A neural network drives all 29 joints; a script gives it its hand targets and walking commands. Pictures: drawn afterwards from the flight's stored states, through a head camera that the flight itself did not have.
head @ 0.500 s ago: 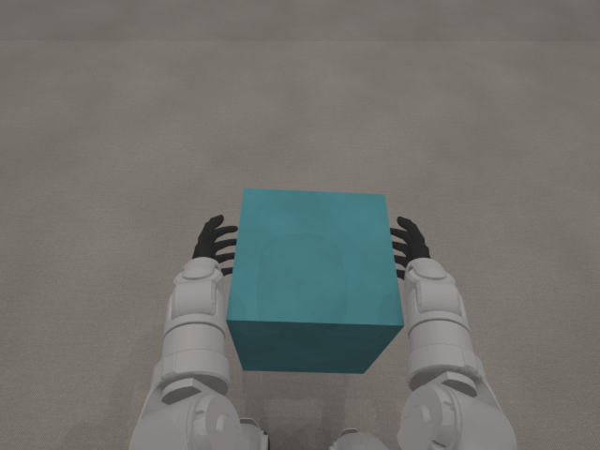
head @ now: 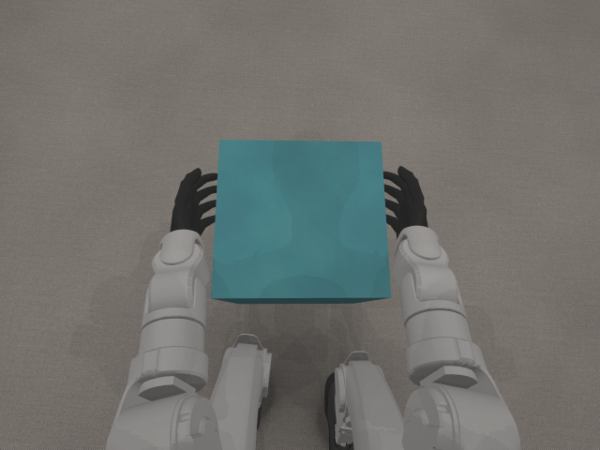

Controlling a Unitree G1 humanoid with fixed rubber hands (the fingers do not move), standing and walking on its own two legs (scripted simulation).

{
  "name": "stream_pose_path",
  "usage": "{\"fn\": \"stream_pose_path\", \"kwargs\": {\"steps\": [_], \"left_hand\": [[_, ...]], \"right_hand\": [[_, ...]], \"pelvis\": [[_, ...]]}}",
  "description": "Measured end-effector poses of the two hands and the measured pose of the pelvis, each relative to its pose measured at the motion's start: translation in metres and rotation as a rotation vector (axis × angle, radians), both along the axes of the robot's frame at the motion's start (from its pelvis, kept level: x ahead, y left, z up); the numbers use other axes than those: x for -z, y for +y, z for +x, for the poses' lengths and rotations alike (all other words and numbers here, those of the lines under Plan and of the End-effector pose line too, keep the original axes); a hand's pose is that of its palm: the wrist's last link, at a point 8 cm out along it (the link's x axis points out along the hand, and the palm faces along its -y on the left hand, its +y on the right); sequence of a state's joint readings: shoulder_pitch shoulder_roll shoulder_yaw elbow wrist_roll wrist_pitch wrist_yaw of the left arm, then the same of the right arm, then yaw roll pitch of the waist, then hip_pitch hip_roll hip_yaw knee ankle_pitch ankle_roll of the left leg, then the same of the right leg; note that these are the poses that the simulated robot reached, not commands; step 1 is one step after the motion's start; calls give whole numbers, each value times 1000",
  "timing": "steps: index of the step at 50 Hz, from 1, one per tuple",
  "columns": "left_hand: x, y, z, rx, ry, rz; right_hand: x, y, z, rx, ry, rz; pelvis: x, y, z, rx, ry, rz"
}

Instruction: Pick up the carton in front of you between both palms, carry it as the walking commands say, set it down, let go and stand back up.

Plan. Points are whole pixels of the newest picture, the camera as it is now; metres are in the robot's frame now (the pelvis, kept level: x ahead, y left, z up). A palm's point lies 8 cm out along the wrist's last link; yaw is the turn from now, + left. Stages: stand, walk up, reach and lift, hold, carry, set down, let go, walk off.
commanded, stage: set down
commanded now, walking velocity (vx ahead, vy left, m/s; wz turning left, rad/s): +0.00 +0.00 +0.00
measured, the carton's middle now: (298, 236) +0.41 +0.04 -0.15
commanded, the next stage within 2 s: none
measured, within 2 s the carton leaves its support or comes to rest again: neither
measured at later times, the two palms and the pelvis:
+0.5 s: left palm (196, 242) +0.41 +0.22 -0.23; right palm (363, 234) +0.45 -0.08 -0.23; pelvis -0.04 +0.00 -0.13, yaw -2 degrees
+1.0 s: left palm (202, 249) +0.43 +0.24 -0.38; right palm (338, 237) +0.48 -0.05 -0.38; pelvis -0.05 +0.00 -0.23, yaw -2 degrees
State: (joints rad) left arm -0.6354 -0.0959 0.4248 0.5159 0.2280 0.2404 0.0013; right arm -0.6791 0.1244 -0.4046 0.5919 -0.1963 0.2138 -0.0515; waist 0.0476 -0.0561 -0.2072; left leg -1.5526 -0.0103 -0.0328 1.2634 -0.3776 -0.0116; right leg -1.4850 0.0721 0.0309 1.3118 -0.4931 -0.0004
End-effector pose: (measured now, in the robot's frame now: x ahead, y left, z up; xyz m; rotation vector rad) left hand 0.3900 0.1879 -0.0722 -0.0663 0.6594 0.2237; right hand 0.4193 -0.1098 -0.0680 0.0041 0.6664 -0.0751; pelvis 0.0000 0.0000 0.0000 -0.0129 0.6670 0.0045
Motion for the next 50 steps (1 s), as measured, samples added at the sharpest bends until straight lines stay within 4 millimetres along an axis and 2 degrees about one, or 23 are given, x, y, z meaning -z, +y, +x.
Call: {"fn": "stream_pose_path", "kwargs": {"steps": [12, 27, 50], "left_hand": [[76, 15, 8, -9, 14, 15], [172, 32, 20, -34, 23, 16], [310, 55, 39, -39, 86, 48]], "right_hand": [[79, 15, 12, -29, 11, -9], [173, 33, 33, -59, 18, -18], [315, 57, 63, -135, 69, -48]], "pelvis": [[60, -1, -15, 6, 100, -7], [140, 3, -42, 22, 117, -11], [230, 4, -54, 33, 92, -3]]}}
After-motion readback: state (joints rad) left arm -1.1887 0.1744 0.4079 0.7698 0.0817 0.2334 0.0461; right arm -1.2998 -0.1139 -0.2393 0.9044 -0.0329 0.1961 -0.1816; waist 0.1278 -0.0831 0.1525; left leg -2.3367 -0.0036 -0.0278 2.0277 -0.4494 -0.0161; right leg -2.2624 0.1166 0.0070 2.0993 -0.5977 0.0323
